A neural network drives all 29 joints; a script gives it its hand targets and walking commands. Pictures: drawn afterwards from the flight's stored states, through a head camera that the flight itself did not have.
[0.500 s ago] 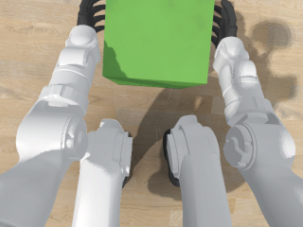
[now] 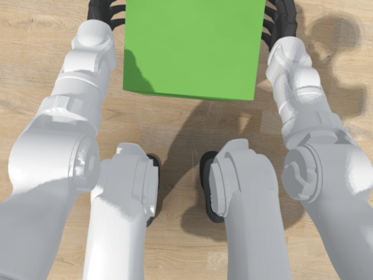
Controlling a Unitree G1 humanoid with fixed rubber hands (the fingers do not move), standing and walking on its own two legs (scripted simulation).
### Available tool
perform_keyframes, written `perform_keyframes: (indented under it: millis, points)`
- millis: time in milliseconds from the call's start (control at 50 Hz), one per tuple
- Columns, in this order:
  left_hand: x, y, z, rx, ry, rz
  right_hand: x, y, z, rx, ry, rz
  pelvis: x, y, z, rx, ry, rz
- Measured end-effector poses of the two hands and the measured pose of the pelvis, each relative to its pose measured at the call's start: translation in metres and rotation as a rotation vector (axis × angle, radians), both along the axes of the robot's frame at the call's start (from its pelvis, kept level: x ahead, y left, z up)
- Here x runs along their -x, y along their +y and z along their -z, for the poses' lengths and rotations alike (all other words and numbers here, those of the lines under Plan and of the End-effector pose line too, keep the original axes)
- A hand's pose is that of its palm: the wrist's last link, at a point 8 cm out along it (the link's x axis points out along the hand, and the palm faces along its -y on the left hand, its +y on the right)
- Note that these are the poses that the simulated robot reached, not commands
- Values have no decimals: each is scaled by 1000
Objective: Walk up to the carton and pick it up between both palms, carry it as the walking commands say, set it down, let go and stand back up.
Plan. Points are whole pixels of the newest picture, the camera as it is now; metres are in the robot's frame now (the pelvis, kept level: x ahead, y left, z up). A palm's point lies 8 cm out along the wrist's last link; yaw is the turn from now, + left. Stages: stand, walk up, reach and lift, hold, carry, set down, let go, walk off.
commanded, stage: set down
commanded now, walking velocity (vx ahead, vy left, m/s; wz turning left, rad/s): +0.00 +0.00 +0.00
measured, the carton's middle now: (189, 48) +0.51 -0.02 -0.24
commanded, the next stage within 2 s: let go in 1.74 s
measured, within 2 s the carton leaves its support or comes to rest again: neither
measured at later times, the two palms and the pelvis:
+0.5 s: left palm (82, 14) +0.54 +0.16 -0.16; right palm (302, 33) +0.51 -0.22 -0.16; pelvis +0.01 +0.00 +0.00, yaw -1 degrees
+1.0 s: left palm out of the picture +0.55 +0.16 +0.00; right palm out of the picture +0.51 -0.23 +0.00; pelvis +0.02 +0.00 +0.11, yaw +0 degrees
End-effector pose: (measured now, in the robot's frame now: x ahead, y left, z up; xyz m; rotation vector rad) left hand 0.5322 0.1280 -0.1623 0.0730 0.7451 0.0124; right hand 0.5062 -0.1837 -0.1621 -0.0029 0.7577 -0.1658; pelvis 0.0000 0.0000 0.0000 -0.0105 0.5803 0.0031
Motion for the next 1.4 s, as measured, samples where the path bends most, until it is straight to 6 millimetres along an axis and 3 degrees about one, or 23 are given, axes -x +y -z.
perform_keyframes:
  millis: [400,520,700,1120,1400]
  points:
    - [-7,28,4,-22,-26,-33,-3,-33,2,38,-16,45,-6,-1,-3,-1,73,8]
    - [-11,29,-10,-20,-70,-36,-7,-35,-11,35,-61,45,-7,0,-6,1,75,12]
    - [-13,29,-68,-27,-91,-44,-7,-36,-68,32,-96,48,-11,-1,-38,-5,116,12]
    - [-14,34,-196,-26,-113,-35,-8,-42,-198,37,-117,35,-20,-5,-143,-12,214,12]
    - [-13,38,-283,-22,-117,-19,-2,-50,-286,33,-121,30,-34,-3,-223,-8,213,11]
